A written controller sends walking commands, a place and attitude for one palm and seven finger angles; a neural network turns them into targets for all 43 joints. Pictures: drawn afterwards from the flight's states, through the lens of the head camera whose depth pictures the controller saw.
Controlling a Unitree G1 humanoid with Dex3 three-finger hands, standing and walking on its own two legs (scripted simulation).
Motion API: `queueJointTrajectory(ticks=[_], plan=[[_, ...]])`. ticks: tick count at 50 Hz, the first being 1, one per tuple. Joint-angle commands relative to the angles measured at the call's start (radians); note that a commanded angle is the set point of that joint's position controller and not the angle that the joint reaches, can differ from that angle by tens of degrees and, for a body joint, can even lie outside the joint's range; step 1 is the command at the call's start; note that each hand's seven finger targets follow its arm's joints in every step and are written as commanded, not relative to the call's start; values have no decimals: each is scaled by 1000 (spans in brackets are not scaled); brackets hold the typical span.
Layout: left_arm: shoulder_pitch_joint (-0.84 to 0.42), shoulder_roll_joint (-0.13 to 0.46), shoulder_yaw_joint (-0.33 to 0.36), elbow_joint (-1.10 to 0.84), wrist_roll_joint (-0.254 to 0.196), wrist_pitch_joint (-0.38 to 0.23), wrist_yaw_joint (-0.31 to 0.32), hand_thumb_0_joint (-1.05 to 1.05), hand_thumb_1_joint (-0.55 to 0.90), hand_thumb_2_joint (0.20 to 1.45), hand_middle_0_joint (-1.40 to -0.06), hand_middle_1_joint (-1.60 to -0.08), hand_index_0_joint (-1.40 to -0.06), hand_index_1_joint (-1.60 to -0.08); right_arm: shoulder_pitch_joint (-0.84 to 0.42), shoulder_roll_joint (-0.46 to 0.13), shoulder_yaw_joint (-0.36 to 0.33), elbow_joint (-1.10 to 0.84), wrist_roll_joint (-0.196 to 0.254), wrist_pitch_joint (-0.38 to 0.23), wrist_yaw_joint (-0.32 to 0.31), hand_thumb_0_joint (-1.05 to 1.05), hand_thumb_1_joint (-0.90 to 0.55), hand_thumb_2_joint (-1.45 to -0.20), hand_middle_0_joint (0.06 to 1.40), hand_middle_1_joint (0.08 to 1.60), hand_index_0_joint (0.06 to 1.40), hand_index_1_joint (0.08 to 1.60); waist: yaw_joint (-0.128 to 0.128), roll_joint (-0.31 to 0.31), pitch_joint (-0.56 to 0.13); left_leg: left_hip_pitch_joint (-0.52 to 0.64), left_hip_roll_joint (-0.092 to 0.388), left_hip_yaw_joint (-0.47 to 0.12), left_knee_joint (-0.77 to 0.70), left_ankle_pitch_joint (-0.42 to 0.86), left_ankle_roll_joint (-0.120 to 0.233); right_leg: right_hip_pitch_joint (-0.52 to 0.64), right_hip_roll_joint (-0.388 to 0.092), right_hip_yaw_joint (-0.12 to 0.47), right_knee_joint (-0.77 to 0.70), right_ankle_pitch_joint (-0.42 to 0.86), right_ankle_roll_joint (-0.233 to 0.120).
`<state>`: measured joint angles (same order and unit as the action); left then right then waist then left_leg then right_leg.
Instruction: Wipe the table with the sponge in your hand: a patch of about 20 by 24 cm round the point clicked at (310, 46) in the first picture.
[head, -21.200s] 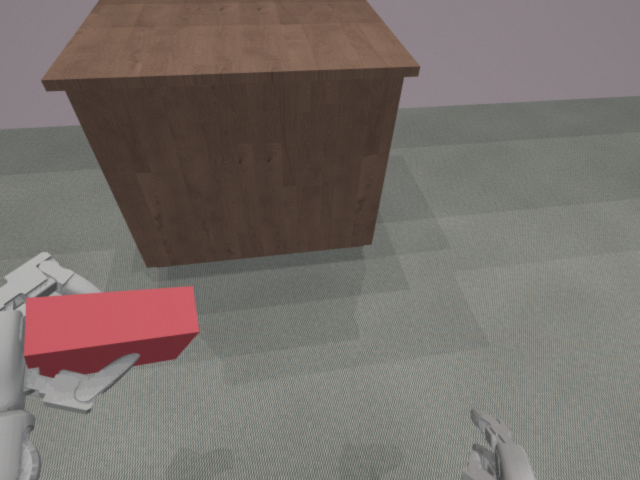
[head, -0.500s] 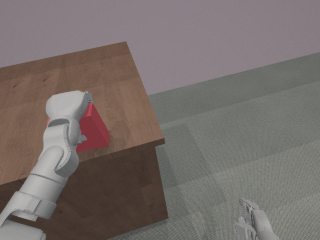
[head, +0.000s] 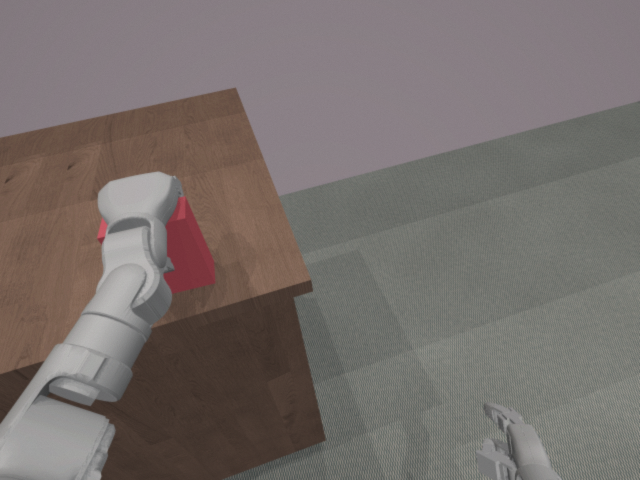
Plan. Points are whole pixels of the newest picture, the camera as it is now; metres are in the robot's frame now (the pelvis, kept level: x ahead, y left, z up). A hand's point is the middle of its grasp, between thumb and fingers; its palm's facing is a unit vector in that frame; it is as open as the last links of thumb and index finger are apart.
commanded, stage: wipe forward along the third lane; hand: left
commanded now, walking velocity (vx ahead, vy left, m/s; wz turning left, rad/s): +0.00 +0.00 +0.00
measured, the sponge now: (169, 261) +0.36 +0.26 +0.09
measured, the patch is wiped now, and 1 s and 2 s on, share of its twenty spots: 0.80 0.90 0.95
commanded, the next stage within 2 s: wipe back along the third lane in 1.34 s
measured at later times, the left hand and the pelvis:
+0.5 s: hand (158, 211) +0.41 +0.28 +0.14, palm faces -0.07 +0.04 -1.00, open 9.2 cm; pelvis +0.00 +0.00 +0.00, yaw -1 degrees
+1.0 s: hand (152, 187) +0.46 +0.31 +0.15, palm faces -0.10 +0.05 -0.99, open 9.2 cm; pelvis +0.00 +0.02 -0.01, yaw -2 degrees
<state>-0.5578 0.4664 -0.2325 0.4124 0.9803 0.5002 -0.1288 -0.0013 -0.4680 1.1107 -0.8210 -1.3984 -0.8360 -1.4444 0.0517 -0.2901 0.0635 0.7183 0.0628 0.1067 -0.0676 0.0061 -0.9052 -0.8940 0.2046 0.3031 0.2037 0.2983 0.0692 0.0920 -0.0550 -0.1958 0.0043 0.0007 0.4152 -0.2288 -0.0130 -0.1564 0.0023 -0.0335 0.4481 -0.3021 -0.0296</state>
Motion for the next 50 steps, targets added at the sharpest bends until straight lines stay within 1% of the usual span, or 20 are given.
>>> queueJointTrajectory(ticks=[1,5,8,14,16,18,19,20,24,25,28,30,35,36,39,40,43,45,47,50], plan=[[-345,183,91,-43,22,-51,22,0,100,1300,-1200,-1600,-1200,-1600,-116,-107,-43,-142,-6,-45,-13,0,-900,-900,200,300,200,300,-31,-149,-206,49,-47,46,-9,267,44,64,19,28,-43,376,-7],[-358,208,111,25,20,-81,24,0,100,1300,-1200,-1600,-1200,-1600,-82,-115,-50,-134,-8,-43,-17,0,-900,-900,200,300,200,300,-32,-149,-210,33,-48,50,-3,269,43,74,16,32,-45,407,-3],[-364,231,124,114,22,-106,29,0,100,1300,-1200,-1600,-1200,-1600,-53,-122,-52,-119,-6,-46,-23,0,-900,-900,200,300,200,300,-45,-180,-172,0,-47,55,3,236,45,49,15,36,-47,395,6],[-359,255,148,163,32,-157,41,0,100,1300,-1200,-1600,-1200,-1600,0,-130,-67,-114,-6,-46,-18,0,-900,-900,200,300,200,300,-45,-162,-215,-11,-47,58,17,270,47,71,16,39,-28,464,3],[-387,238,127,204,35,-161,43,0,100,1300,-1200,-1600,-1200,-1600,17,-132,-71,-108,-2,-45,-18,0,-900,-900,200,300,200,300,-61,-172,-187,-20,-43,56,16,246,49,36,19,36,-36,420,5],[-403,279,161,226,39,-175,51,0,100,1300,-1200,-1600,-1200,-1600,34,-139,-75,-99,-4,-46,-19,0,-900,-900,200,300,200,300,-59,-177,-191,-31,-43,57,21,241,50,35,19,40,-35,425,5],[-409,262,145,230,39,-180,53,0,100,1300,-1200,-1600,-1200,-1600,35,-137,-75,-101,-3,-47,-19,0,-900,-900,200,300,200,300,-61,-170,-188,-33,-46,60,24,242,52,33,18,41,-34,437,5],[-419,284,165,234,40,-183,54,0,100,1300,-1200,-1600,-1200,-1600,45,-140,-81,-96,-5,-46,-18,0,-900,-900,200,300,200,300,-58,-178,-210,-30,-44,59,22,242,50,46,18,44,-38,433,5],[-456,268,140,311,44,-203,64,0,100,1300,-1200,-1600,-1200,-1600,74,-142,-80,-87,-1,-49,-18,0,-900,-900,200,300,200,300,-73,-176,-178,-57,-43,58,24,214,52,6,20,38,-35,394,5],[-481,298,164,318,52,-206,67,0,100,1300,-1200,-1600,-1200,-1600,82,-145,-86,-77,-4,-46,-19,0,-900,-900,200,300,200,300,-75,-174,-190,-53,-41,58,22,215,51,9,21,41,-43,388,4],[-566,295,133,393,64,-216,80,0,100,1300,-1200,-1600,-1200,-1600,100,-145,-79,-72,1,-51,-23,0,-900,-900,200,300,200,300,-103,-168,-142,-85,-40,54,19,149,53,-47,21,40,-50,295,8],[-612,319,145,408,75,-224,85,0,100,1300,-1200,-1600,-1200,-1600,119,-149,-83,-64,-2,-54,-22,0,-900,-900,200,300,200,300,-102,-139,-166,-84,-37,49,12,136,50,-52,23,41,-55,266,3],[-665,391,182,490,88,-242,93,0,100,1300,-1200,-1600,-1200,-1600,164,-156,-85,-55,-5,-56,-24,0,-900,-900,200,300,200,300,-113,-150,-232,-105,-32,49,28,148,52,-29,20,49,-40,296,5],[-688,367,149,496,85,-248,93,0,100,1300,-1200,-1600,-1200,-1600,172,-153,-82,-60,-3,-57,-25,0,-900,-900,200,300,200,300,-124,-144,-232,-105,-30,52,31,139,53,-40,18,46,-35,286,9],[-670,373,160,523,99,-264,97,0,100,1300,-1200,-1600,-1200,-1600,192,-153,-87,-61,-7,-57,-22,0,-900,-900,200,300,200,300,-119,-129,-262,-103,-26,51,41,164,52,-44,21,42,-21,311,4],[-697,365,150,520,99,-265,95,0,100,1300,-1200,-1600,-1200,-1600,195,-155,-90,-59,-7,-57,-21,0,-900,-900,200,300,200,300,-128,-104,-259,-93,-26,51,41,173,52,-53,22,43,-29,318,3],[-733,359,135,552,100,-274,102,0,100,1300,-1200,-1600,-1200,-1600,220,-158,-90,-55,-5,-59,-19,0,-900,-900,200,300,200,300,-144,-116,-228,-110,-20,42,43,149,52,-101,27,33,-22,273,2],[-752,402,172,554,104,-281,105,0,100,1300,-1200,-1600,-1200,-1600,236,-165,-97,-43,-10,-60,-17,0,-900,-900,200,300,200,300,-141,-99,-260,-98,-17,41,46,180,51,-93,30,33,-19,297,-2],[-706,400,179,587,98,-286,109,0,100,1300,-1200,-1600,-1200,-1600,254,-161,-98,-45,-9,-59,-14,0,-900,-900,200,300,200,300,-132,-125,-268,-107,-17,45,59,198,55,-83,31,32,-9,326,-1],[-756,404,170,579,100,-292,109,0,100,1300,-1200,-1600,-1200,-1600,268,-168,-102,-41,-8,-56,-11,0,-900,-900,200,300,200,300,-146,-109,-282,-102,-12,41,59,216,51,-92,34,30,-6,336,-3]])
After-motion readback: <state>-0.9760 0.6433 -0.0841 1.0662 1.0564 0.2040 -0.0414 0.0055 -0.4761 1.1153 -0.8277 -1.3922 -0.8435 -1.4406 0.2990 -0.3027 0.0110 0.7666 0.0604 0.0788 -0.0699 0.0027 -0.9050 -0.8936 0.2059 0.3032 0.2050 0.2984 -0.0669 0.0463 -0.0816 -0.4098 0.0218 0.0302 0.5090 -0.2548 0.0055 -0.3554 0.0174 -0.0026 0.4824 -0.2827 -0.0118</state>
